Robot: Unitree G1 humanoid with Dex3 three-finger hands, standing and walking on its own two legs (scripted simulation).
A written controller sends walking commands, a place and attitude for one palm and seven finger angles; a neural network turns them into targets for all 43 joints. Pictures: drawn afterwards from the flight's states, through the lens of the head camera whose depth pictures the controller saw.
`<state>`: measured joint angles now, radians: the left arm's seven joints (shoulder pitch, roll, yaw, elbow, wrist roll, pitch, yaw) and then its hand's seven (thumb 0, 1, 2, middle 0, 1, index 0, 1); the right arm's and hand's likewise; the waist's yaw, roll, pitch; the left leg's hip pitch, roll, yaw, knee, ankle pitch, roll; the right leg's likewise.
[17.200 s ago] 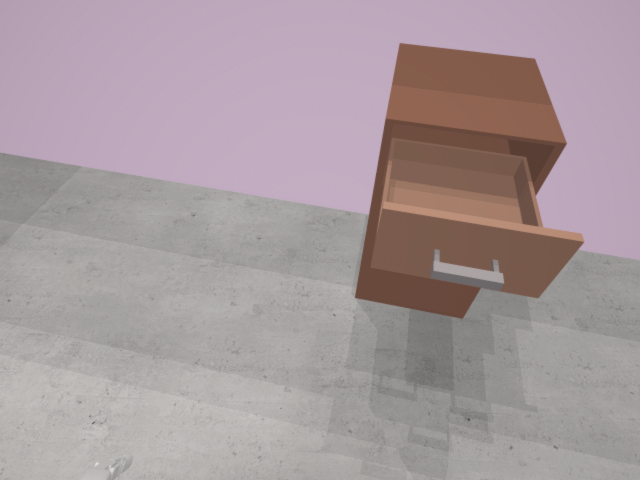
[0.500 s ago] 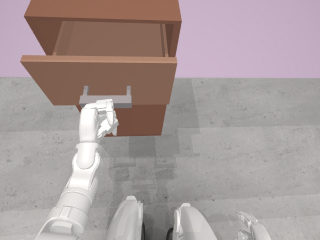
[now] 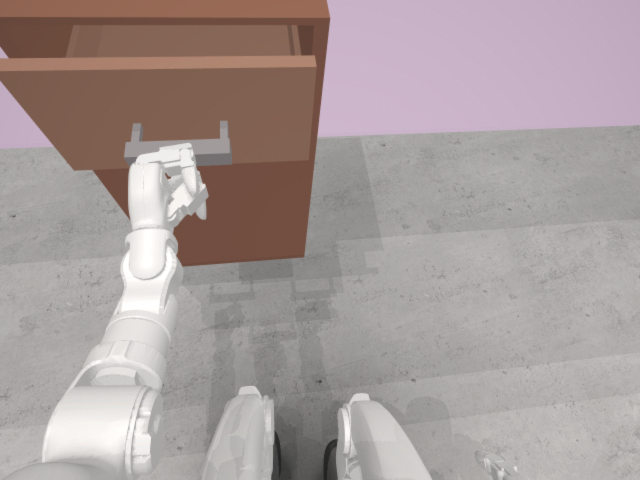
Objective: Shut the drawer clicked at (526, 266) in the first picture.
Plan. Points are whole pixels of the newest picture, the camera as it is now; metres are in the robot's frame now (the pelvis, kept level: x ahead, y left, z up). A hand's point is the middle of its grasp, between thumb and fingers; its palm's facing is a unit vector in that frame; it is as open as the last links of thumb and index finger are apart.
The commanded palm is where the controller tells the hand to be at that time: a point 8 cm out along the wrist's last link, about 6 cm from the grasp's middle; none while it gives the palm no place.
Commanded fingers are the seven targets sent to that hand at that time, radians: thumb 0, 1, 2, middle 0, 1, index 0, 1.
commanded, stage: push the drawer shut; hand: left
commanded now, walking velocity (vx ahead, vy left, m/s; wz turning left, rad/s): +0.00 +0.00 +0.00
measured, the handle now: (181, 141) +0.54 +0.18 +0.03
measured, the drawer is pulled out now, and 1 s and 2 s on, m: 0.07 0.00 0.00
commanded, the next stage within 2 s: pull the fist back off the drawer in 1.00 s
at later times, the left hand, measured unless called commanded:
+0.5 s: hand (199, 156) +0.51 +0.15 +0.03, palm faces +0.10 -0.99 -0.02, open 2.8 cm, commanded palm +0.50 +0.18 +0.03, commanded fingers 0.00 0.90 0.90 -1.40 -1.60 -1.40 -1.60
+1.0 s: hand (198, 140) +0.54 +0.15 +0.03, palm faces +0.11 -0.99 -0.04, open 2.7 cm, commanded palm +0.56 +0.17 +0.03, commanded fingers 0.00 0.90 0.90 -1.40 -1.60 -1.40 -1.60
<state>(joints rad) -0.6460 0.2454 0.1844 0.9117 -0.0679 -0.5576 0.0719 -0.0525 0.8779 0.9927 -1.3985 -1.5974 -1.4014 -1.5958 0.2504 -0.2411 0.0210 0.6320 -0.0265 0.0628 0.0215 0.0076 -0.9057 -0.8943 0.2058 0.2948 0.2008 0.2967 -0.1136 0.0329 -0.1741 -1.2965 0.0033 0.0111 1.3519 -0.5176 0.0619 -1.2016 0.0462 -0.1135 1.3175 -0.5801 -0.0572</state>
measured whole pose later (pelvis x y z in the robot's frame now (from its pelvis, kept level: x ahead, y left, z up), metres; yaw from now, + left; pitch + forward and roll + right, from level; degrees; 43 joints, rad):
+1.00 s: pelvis -0.02 +0.01 -0.02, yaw -2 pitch +31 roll -7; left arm -1.05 0.45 0.31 1.26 0.03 -0.54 0.06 -0.07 0.75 1.06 -1.40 -1.60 -1.40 -1.60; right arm 0.33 -0.25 0.06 0.65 -0.06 0.09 0.04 0.00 -0.91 -0.89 0.21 0.29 0.20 0.30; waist -0.22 0.04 -0.15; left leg -1.47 0.01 -0.02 1.44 -0.50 0.07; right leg -1.35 0.06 -0.15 1.37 -0.56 -0.05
